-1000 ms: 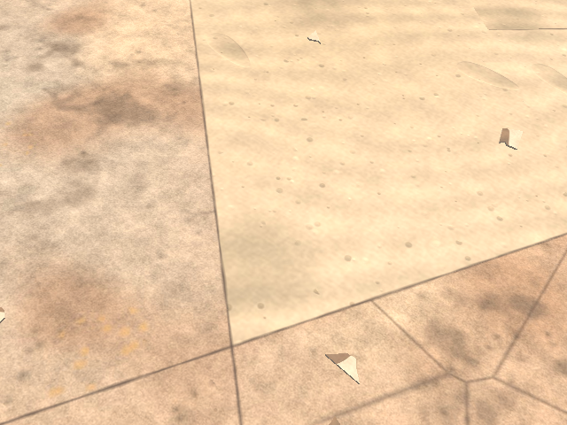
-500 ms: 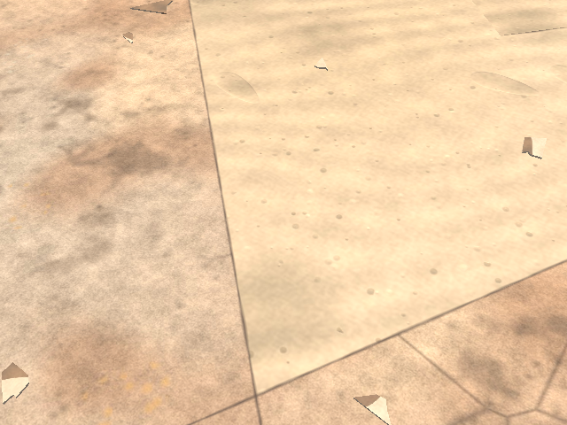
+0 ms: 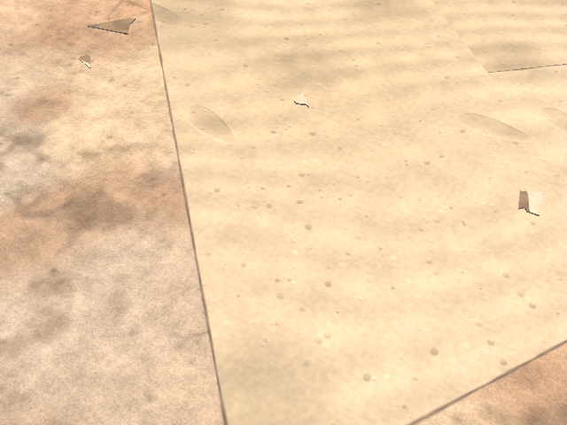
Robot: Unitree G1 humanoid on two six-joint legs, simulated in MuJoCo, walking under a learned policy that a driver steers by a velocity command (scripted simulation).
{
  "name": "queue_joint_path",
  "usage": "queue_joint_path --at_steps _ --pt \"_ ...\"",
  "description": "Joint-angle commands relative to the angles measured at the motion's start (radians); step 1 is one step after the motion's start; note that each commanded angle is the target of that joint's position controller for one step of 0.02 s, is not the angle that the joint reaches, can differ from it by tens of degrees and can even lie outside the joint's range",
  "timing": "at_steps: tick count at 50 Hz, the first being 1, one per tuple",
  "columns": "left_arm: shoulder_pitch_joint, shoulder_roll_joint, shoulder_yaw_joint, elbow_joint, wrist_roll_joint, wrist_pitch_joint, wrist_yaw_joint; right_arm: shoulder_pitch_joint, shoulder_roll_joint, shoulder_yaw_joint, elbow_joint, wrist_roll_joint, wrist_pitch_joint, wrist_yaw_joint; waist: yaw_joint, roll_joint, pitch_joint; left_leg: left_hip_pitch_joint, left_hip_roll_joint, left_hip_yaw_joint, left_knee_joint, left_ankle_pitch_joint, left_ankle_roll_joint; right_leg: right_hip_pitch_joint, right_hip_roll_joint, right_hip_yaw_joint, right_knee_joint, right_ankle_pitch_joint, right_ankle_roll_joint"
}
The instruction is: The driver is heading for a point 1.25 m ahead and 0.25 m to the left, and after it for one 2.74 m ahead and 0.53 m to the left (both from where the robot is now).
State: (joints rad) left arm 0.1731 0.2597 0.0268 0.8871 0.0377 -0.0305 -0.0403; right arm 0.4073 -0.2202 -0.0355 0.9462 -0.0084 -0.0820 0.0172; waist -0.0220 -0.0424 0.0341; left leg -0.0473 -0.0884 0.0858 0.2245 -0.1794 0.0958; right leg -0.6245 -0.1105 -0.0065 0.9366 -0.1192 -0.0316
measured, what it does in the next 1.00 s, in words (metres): walks ahead: right foot, then left foot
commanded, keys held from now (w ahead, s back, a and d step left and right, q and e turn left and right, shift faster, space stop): w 1.00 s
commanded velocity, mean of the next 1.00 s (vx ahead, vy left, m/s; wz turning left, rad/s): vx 0.50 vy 0.00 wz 0.00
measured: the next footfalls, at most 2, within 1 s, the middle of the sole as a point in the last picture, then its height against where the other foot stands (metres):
right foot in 0.24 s outside the picture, level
left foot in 0.80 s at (253, 376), level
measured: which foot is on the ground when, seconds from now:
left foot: down 0.00-0.24, up 0.26-0.78, down 0.80-1.00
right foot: up 0.00-0.22, down 0.24-0.82, up 0.84-1.00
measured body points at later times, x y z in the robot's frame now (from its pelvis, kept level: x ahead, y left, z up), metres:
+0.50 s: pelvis +0.29 -0.05 +0.00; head +0.31 -0.06 +0.45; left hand +0.28 +0.21 -0.14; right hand +0.38 -0.31 -0.14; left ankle +0.33 +0.10 -0.67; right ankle +0.28 -0.11 -0.75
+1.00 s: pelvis +0.56 +0.01 +0.00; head +0.58 +0.02 +0.45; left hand +0.61 +0.26 -0.15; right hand +0.59 -0.25 -0.14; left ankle +0.58 +0.07 -0.75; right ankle +0.55 -0.14 -0.67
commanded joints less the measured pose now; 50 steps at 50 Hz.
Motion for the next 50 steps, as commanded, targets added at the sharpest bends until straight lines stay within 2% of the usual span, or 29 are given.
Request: queue_joint_path --at_steps 1,5,8,10,11,12,13,14,15,16,17,19,22,24,27,30,34,37,38,39,40,41,42,43,44,45,46,47,50 --pt "-0.105 0.029 -0.001 -0.078 -0.003 -0.011 -0.004 0.021 -0.122 -0.021 -0.026 0.004 -0.017 -0.003 0.001 0.087 0.071 -0.056 0.251 -0.146 -0.139 0.206 0.107 -0.031 0.004 -0.032 -0.15 0.113 0.02" --pt "-0.216 0.026 -0.008 -0.113 -0.009 -0.016 -0.002 0.084 -0.129 -0.019 0.01 -0.002 -0.016 -0.012 -0.032 0.095 0.075 0.035 0.27 -0.123 -0.106 0.341 0.1 0.005 0.04 -0.064 -0.301 0.154 0.004" --pt "-0.236 0.042 -0.002 -0.13 -0.009 -0.023 0.002 0.093 -0.14 -0.021 0.032 -0.011 -0.009 -0.022 -0.024 0.1 0.074 0.138 0.307 -0.127 -0.045 0.482 0.092 0.024 0.062 -0.063 -0.362 0.075 -0.032" --pt "-0.156 0.059 0.009 -0.109 -0.008 -0.031 0.011 0.065 -0.156 -0.024 0.036 -0.016 -0.004 -0.029 0.021 0.117 0.03 0.168 0.309 -0.109 0.074 0.726 0.071 0.151 0.11 -0.08 -0.402 -0.016 -0.067" --pt "-0.04 0.077 0.02 -0.072 -0.006 -0.038 0.019 0.054 -0.164 -0.025 0.039 -0.018 0.0 -0.028 0.07 0.117 -0.033 0.166 0.294 -0.094 0.215 0.826 0.057 0.285 0.144 -0.093 -0.439 -0.038 -0.089" --pt "0.134 0.106 0.035 -0.016 0.006 -0.048 0.03 0.045 -0.157 -0.022 0.036 -0.013 0.003 -0.027 0.14 0.092 -0.128 0.072 0.255 -0.059 0.419 0.754 0.038 0.515 0.129 -0.074 -0.481 -0.005 -0.122" --pt "0.295 0.197 0.06 0.011 0.033 -0.053 0.045 0.063 -0.101 -0.004 -0.004 0.009 -0.001 -0.021 0.175 -0.026 -0.266 -0.194 0.187 -0.015 0.743 0.406 0.007 0.812 -0.116 0.216 -0.491 -0.115 -0.193" --pt "0.312 0.255 0.078 0.02 0.025 -0.043 0.041 0.163 -0.043 0.002 -0.004 0.025 0.0 -0.016 0.121 -0.202 -0.359 -0.493 0.003 -0.039 1.047 -0.36 -0.019 0.979 -0.337 0.67 -0.606 -0.107 -0.315" --pt "0.23 0.195 0.069 0.016 -0.015 -0.035 0.033 0.069 -0.14 -0.025 -0.003 0.003 0.006 -0.024 0.109 -0.043 -0.252 -0.574 0.062 -0.158 1.101 -0.301 0.0 0.886 -0.273 0.621 -0.636 -0.147 -0.282" --pt "0.138 0.136 0.054 0.003 -0.024 -0.038 0.031 -0.001 -0.129 -0.024 -0.026 0.003 -0.003 -0.019 0.077 -0.018 -0.117 -0.587 0.105 -0.154 1.062 -0.205 0.004 0.736 -0.238 0.46 -0.666 -0.099 -0.252" --pt "0.092 0.089 0.042 0.001 -0.019 -0.045 0.028 -0.034 -0.109 -0.02 -0.028 0.002 -0.005 -0.016 0.052 0.01 -0.061 -0.554 0.139 -0.146 1.004 -0.147 0.003 0.633 -0.189 0.361 -0.703 -0.015 -0.22" --pt "0.08 0.043 0.028 0.024 -0.022 -0.057 0.034 -0.016 -0.083 -0.017 -0.016 -0.024 0.019 -0.004 0.002 -0.014 -0.026 -0.467 0.17 -0.136 0.928 -0.111 -0.019 0.51 -0.119 0.231 -0.746 0.087 -0.175" --pt "0.144 0.067 0.032 0.064 -0.031 -0.078 0.034 -0.053 -0.06 -0.015 -0.027 -0.031 0.044 0.012 -0.015 -0.011 -0.011 -0.483 0.18 -0.104 0.874 -0.069 -0.048 0.483 -0.098 0.16 -0.789 0.171 -0.185" --pt "0.176 0.079 0.034 0.08 -0.031 -0.08 0.035 -0.141 -0.065 -0.015 -0.056 -0.031 0.05 0.016 -0.003 -0.007 0.022 -0.553 0.199 -0.086 0.809 0.002 -0.067 0.49 -0.086 0.129 -0.822 0.161 -0.187" --pt "0.223 0.069 0.029 0.1 -0.031 -0.075 0.034 -0.27 -0.064 -0.01 -0.097 -0.024 0.048 0.018 0.024 -0.006 0.052 -0.603 0.205 -0.058 0.655 0.101 -0.084 0.52 -0.059 0.084 -0.834 0.206 -0.175" --pt "0.272 0.074 0.027 0.12 -0.028 -0.074 0.037 -0.37 -0.048 0.002 -0.127 -0.017 0.043 0.017 0.055 -0.013 0.059 -0.577 0.182 -0.027 0.503 0.169 -0.081 0.562 -0.054 0.054 -0.827 0.266 -0.165" --pt "0.328 0.081 0.027 0.151 -0.018 -0.067 0.047 -0.454 -0.063 0.003 -0.16 -0.016 0.037 0.012 0.077 -0.022 0.075 -0.583 0.157 -0.017 0.396 0.146 -0.049 0.688 -0.097 0.055 -0.788 0.343 -0.166" --pt "0.298 0.098 0.033 0.158 -0.012 -0.062 0.057 -0.409 -0.082 -0.007 -0.157 -0.017 0.025 0.006 0.036 -0.027 0.056 -0.483 0.118 -0.005 0.332 0.041 -0.004 0.743 -0.118 0.037 -0.685 0.558 -0.145" --pt "0.282 0.108 0.036 0.158 -0.01 -0.06 0.058 -0.327 -0.095 -0.016 -0.131 -0.018 0.019 -0.001 -0.001 -0.031 0.013 -0.373 0.086 0.008 0.309 0.009 0.015 0.74 -0.11 0.024 -0.587 0.688 -0.132" --pt "0.264 0.107 0.035 0.157 -0.014 -0.055 0.056 -0.171 -0.109 -0.028 -0.077 -0.024 0.01 -0.009 -0.069 -0.004 -0.065 -0.188 0.055 0.025 0.243 0.041 0.039 0.702 -0.074 -0.009 -0.409 0.724 -0.113" --pt "0.26 0.085 0.026 0.138 -0.021 -0.056 0.054 0.012 -0.166 -0.048 -0.026 -0.044 0.0 -0.021 -0.13 0.044 -0.176 0.08 0.169 -0.098 0.237 0.01 0.083 0.526 -0.03 -0.036 -0.16 0.507 -0.094" --pt "0.363 -0.016 0.006 0.11 -0.059 -0.057 0.042 0.114 -0.282 -0.079 -0.015 -0.062 0.001 -0.025 -0.101 0.267 -0.314 0.371 0.475 -0.58 0.161 -0.109 0.208 0.168 0.142 -0.099 0.239 -0.07 -0.041" --pt "0.338 0.062 0.03 0.125 -0.033 -0.056 0.043 0.055 -0.253 -0.075 -0.016 -0.02 0.015 -0.014 -0.086 0.198 -0.312 0.33 0.498 -0.769 0.045 -0.11 0.227 0.051 0.177 0.046 0.362 -0.386 -0.055" --pt "0.253 0.077 0.039 0.101 -0.027 -0.054 0.042 -0.063 -0.204 -0.062 -0.031 -0.004 0.018 -0.012 -0.035 0.137 -0.146 0.188 0.462 -0.594 0.04 -0.146 0.197 -0.007 0.11 0.066 0.377 -0.304 -0.064" --pt "0.2 0.06 0.035 0.089 -0.025 -0.059 0.037 -0.13 -0.134 -0.045 -0.041 -0.005 0.011 -0.007 -0.018 0.082 -0.061 0.055 0.418 -0.479 0.0 -0.085 0.17 0.01 0.072 0.062 0.322 -0.227 -0.064" --pt "0.184 0.039 0.034 0.09 -0.021 -0.054 0.034 -0.156 -0.1 -0.035 -0.036 -0.006 0.004 -0.008 0.011 0.084 -0.016 -0.03 0.367 -0.388 -0.03 -0.027 0.132 0.048 0.042 0.055 0.262 -0.188 -0.061" --pt "0.197 0.026 0.032 0.093 -0.005 -0.04 0.029 -0.16 -0.072 -0.026 -0.021 -0.003 -0.002 -0.012 0.039 0.106 0.002 -0.095 0.327 -0.318 -0.051 0.035 0.104 0.098 0.024 0.051 0.215 -0.167 -0.049" --pt "0.211 0.009 0.03 0.101 0.001 -0.027 0.022 -0.143 -0.064 -0.021 -0.009 -0.005 -0.01 -0.013 0.049 0.112 -0.006 -0.118 0.311 -0.277 -0.061 0.085 0.099 0.13 0.024 0.042 0.199 -0.152 -0.039" --pt "0.147 0.002 0.03 0.077 0.001 -0.008 0.012 -0.07 -0.098 -0.028 0.026 0.0 -0.027 -0.014 0.056 0.1 0.01 -0.113 0.293 -0.215 -0.092 0.18 0.111 0.074 0.01 0.013 0.141 -0.088 -0.013"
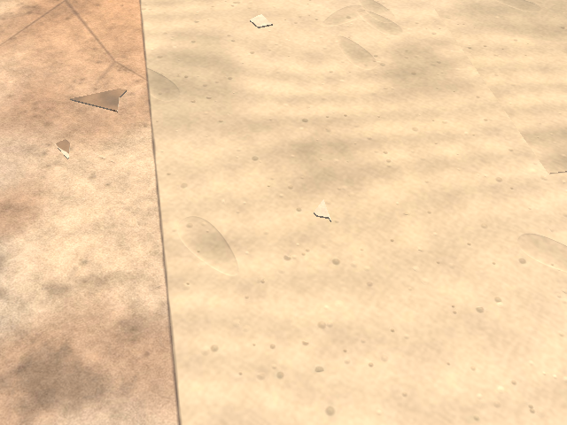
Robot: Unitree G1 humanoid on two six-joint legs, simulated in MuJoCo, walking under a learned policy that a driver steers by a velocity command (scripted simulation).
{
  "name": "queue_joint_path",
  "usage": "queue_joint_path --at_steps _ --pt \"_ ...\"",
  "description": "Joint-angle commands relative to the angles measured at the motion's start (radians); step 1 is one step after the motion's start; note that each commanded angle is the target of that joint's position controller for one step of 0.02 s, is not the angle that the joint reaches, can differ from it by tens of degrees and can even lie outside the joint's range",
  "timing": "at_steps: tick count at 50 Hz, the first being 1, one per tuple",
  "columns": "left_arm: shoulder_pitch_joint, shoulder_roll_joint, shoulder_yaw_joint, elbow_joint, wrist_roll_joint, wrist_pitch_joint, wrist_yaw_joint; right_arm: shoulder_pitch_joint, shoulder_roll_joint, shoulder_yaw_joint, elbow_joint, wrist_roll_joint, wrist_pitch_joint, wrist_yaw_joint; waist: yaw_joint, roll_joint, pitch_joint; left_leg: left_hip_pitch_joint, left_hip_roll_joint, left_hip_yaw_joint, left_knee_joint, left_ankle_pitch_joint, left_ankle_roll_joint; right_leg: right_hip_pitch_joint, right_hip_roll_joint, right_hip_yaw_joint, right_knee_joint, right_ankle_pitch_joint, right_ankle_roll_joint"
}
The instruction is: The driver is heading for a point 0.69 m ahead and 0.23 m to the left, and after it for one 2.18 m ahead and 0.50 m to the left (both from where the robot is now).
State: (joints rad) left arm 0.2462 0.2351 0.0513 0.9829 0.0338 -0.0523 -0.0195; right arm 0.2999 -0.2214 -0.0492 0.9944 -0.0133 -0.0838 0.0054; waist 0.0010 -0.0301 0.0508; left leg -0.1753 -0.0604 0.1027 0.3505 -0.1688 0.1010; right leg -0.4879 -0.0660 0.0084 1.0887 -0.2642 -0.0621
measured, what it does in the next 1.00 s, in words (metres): walks ahead, turning left: right foot, then left foot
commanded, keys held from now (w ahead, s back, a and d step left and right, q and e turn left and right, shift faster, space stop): w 0.12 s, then w+q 0.88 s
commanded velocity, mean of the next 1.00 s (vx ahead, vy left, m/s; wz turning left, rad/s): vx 0.50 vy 0.00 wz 0.39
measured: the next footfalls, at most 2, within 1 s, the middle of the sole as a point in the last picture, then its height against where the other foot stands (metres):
right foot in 0.34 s outside the picture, level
left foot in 0.88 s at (226, 392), level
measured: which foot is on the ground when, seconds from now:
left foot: down 0.00-0.34, up 0.36-0.86, down 0.88-1.00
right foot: up 0.00-0.32, down 0.34-0.90, up 0.92-1.00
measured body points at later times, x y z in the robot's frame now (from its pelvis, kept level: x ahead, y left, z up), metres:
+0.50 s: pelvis +0.27 -0.04 +0.00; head +0.30 -0.05 +0.44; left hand +0.34 +0.22 -0.13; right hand +0.31 -0.30 -0.16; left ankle +0.17 +0.07 -0.66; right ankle +0.32 -0.12 -0.74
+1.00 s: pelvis +0.50 +0.07 -0.02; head +0.53 +0.09 +0.43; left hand +0.42 +0.32 -0.16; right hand +0.73 -0.12 -0.14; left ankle +0.53 +0.12 -0.74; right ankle +0.44 -0.11 -0.64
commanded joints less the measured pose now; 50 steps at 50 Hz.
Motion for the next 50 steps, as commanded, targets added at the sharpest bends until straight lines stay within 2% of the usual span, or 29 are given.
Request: queue_joint_path --at_steps 1,6,10,12,14,15,16,17,18,19,20,21,22,24,27,29,32,35,39,41,42,43,44,45,46,47,48,49,50 --pt "0.029 0.03 0.006 -0.034 0.005 0.017 -0.01 0.056 -0.102 -0.015 -0.015 0.005 -0.025 -0.003 0.026 0.085 0.007 0.026 0.26 -0.219 -0.231 0.172 0.107 -0.1 -0.043 -0.01 -0.045 0.092 0.027" --pt "-0.173 0.021 -0.005 -0.104 -0.006 0.014 -0.013 0.139 -0.09 -0.005 0.012 0.005 -0.021 -0.006 -0.021 0.086 0.046 0.089 0.229 -0.159 -0.244 0.264 0.091 -0.16 -0.037 -0.053 -0.298 0.236 0.051" --pt "-0.289 0.022 -0.012 -0.149 -0.009 0.007 -0.009 0.218 -0.096 -0.004 0.041 0.0 -0.014 -0.013 -0.06 0.091 0.054 0.184 0.246 -0.191 -0.195 0.364 0.104 -0.152 -0.003 -0.069 -0.438 0.258 0.049" --pt "-0.32 0.033 -0.011 -0.171 -0.011 -0.001 -0.007 0.225 -0.108 -0.008 0.045 -0.006 -0.008 -0.019 -0.062 0.094 0.056 0.239 0.266 -0.219 -0.154 0.42 0.111 -0.151 0.007 -0.059 -0.479 0.22 0.04" --pt "-0.298 0.051 -0.006 -0.18 -0.015 -0.013 -0.004 0.2 -0.123 -0.014 0.04 -0.012 -0.004 -0.024 -0.037 0.101 0.045 0.259 0.278 -0.237 -0.098 0.503 0.1 -0.086 0.025 -0.052 -0.524 0.154 0.022" --pt "-0.241 0.064 -0.001 -0.168 -0.016 -0.021 0.001 0.174 -0.132 -0.018 0.035 -0.013 -0.003 -0.025 -0.006 0.106 0.023 0.244 0.27 -0.234 -0.04 0.587 0.085 0.009 0.046 -0.056 -0.556 0.116 0.01" --pt "-0.131 0.082 0.01 -0.136 -0.015 -0.03 0.009 0.153 -0.14 -0.021 0.03 -0.01 -0.002 -0.022 0.041 0.097 -0.032 0.219 0.244 -0.222 0.078 0.667 0.068 0.159 0.076 -0.071 -0.606 0.108 -0.006" --pt "0.036 0.118 0.026 -0.088 -0.001 -0.044 0.021 0.137 -0.128 -0.019 0.021 -0.002 -0.004 -0.017 0.109 0.054 -0.131 0.119 0.19 -0.184 0.276 0.593 0.047 0.4 0.044 -0.042 -0.647 0.151 -0.035" --pt "0.188 0.215 0.051 -0.08 0.029 -0.052 0.037 0.149 -0.065 -0.004 -0.025 0.025 -0.007 -0.011 0.142 -0.069 -0.285 -0.123 0.101 -0.131 0.589 0.252 0.015 0.686 -0.217 0.247 -0.673 0.027 -0.094" --pt "0.177 0.275 0.066 -0.09 0.026 -0.037 0.029 0.246 -0.01 0.001 -0.038 0.043 0.002 -0.018 0.087 -0.241 -0.377 -0.384 -0.027 -0.098 0.838 -0.383 0.0 0.818 -0.417 0.614 -0.782 0.017 -0.184" --pt "0.094 0.183 0.048 -0.105 0.003 -0.023 0.025 0.191 -0.103 -0.024 -0.023 0.014 0.016 -0.023 0.06 -0.08 -0.267 -0.434 0.05 -0.168 0.913 -0.314 0.014 0.697 -0.364 0.566 -0.805 -0.08 -0.161" --pt "0.011 0.107 0.028 -0.117 -0.006 -0.025 0.024 0.13 -0.092 -0.028 -0.032 0.007 0.018 -0.015 0.036 -0.019 -0.128 -0.439 0.087 -0.171 0.891 -0.222 0.011 0.546 -0.321 0.409 -0.837 -0.07 -0.133" --pt "-0.029 0.072 0.019 -0.12 -0.005 -0.031 0.023 0.101 -0.062 -0.025 -0.038 0.005 0.02 -0.008 0.017 -0.016 -0.068 -0.414 0.12 -0.165 0.853 -0.164 0.006 0.447 -0.275 0.293 -0.875 -0.01 -0.106" --pt "-0.023 0.042 0.01 -0.1 -0.011 -0.043 0.032 0.097 -0.045 -0.03 -0.043 -0.016 0.046 0.009 -0.017 -0.059 -0.027 -0.369 0.146 -0.153 0.817 -0.124 -0.013 0.35 -0.217 0.142 -0.911 0.1 -0.07" --pt "0.037 0.055 0.015 -0.074 -0.022 -0.068 0.032 0.038 -0.025 -0.03 -0.076 -0.018 0.072 0.026 -0.03 -0.051 -0.02 -0.417 0.157 -0.134 0.802 -0.055 -0.029 0.349 -0.211 0.034 -0.937 0.226 -0.075" --pt "0.064 0.064 0.018 -0.065 -0.018 -0.074 0.032 -0.032 -0.027 -0.028 -0.105 -0.02 0.079 0.034 -0.025 -0.043 -0.004 -0.481 0.169 -0.125 0.766 0.014 -0.039 0.364 -0.206 -0.025 -0.95 0.262 -0.078" --pt "0.096 0.062 0.016 -0.052 -0.014 -0.073 0.032 -0.147 -0.027 -0.021 -0.152 -0.017 0.078 0.046 -0.01 -0.039 0.028 -0.513 0.167 -0.097 0.611 0.112 -0.05 0.379 -0.183 -0.111 -0.956 0.315 -0.078" --pt "0.125 0.086 0.02 -0.044 -0.015 -0.072 0.036 -0.256 -0.018 -0.007 -0.195 -0.019 0.075 0.058 0.014 -0.041 0.043 -0.462 0.151 -0.038 0.429 0.175 -0.041 0.408 -0.185 -0.178 -0.952 0.375 -0.071" --pt "0.184 0.114 0.029 -0.023 -0.012 -0.053 0.046 -0.333 -0.038 -0.007 -0.237 -0.026 0.074 0.065 0.032 -0.041 0.054 -0.437 0.122 0.018 0.314 0.087 0.004 0.539 -0.222 -0.231 -0.893 0.512 -0.063" --pt "0.182 0.137 0.034 -0.022 -0.009 -0.039 0.051 -0.306 -0.053 -0.014 -0.237 -0.029 0.075 0.059 0.012 -0.061 0.026 -0.362 0.069 0.054 0.286 -0.012 0.04 0.589 -0.226 -0.267 -0.783 0.783 -0.051" --pt "0.18 0.155 0.039 -0.022 -0.009 -0.029 0.052 -0.255 -0.066 -0.021 -0.226 -0.031 0.074 0.054 -0.011 -0.073 -0.007 -0.297 0.032 0.069 0.276 -0.069 0.061 0.605 -0.227 -0.28 -0.685 0.92 -0.048" --pt "0.177 0.169 0.043 -0.025 -0.008 -0.017 0.051 -0.164 -0.084 -0.032 -0.201 -0.029 0.069 0.048 -0.046 -0.071 -0.061 -0.201 -0.008 0.075 0.247 -0.102 0.085 0.605 -0.224 -0.286 -0.534 0.975 -0.046" --pt "0.164 0.174 0.044 -0.036 -0.012 -0.007 0.046 -0.013 -0.111 -0.05 -0.154 -0.035 0.058 0.036 -0.113 -0.033 -0.146 0.002 -0.035 0.056 0.163 -0.065 0.116 0.517 -0.208 -0.305 -0.306 0.873 -0.022" --pt "0.166 0.136 0.033 -0.071 -0.01 -0.007 0.042 0.118 -0.207 -0.081 -0.126 -0.046 0.052 0.02 -0.159 0.075 -0.251 0.253 0.15 -0.203 0.121 -0.177 0.172 0.283 -0.176 -0.301 -0.001 0.487 0.014" --pt "0.151 0.059 0.024 -0.157 -0.024 -0.018 0.02 0.067 -0.309 -0.102 -0.156 -0.022 0.063 0.014 -0.085 0.309 -0.31 0.499 0.397 -0.782 -0.032 -0.194 0.324 -0.162 0.068 -0.197 0.354 -0.284 0.083" --pt "0.013 0.136 0.033 -0.186 -0.014 -0.031 0.016 0.088 -0.292 -0.097 -0.16 -0.01 0.079 0.006 -0.129 0.107 -0.258 0.463 0.394 -0.759 -0.093 -0.101 0.302 -0.283 0.032 -0.016 0.369 -0.221 0.074" --pt "-0.02 0.111 0.025 -0.198 -0.029 -0.045 0.011 0.039 -0.247 -0.084 -0.152 -0.005 0.078 -0.003 -0.095 0.069 -0.146 0.355 0.376 -0.611 -0.086 0.001 0.277 -0.297 -0.015 -0.001 0.316 -0.118 0.062" --pt "0.012 0.104 0.023 -0.177 -0.029 -0.051 0.015 -0.008 -0.193 -0.071 -0.15 0.0 0.069 -0.005 -0.042 0.004 -0.071 0.216 0.327 -0.514 -0.096 0.152 0.234 -0.226 -0.051 0.004 0.204 -0.064 0.06" --pt "0.017 0.103 0.025 -0.175 -0.01 -0.038 0.018 -0.043 -0.166 -0.062 -0.153 0.007 0.059 -0.009 -0.007 -0.001 -0.049 0.135 0.273 -0.44 -0.102 0.235 0.205 -0.163 -0.07 0.015 0.138 -0.058 0.068"
Velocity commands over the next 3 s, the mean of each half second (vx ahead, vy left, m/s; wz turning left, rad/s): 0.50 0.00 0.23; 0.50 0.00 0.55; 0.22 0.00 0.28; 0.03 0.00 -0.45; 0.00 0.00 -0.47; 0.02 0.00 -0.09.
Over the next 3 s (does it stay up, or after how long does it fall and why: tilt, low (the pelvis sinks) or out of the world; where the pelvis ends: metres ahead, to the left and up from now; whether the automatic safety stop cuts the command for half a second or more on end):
stays up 0.68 0.16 0.00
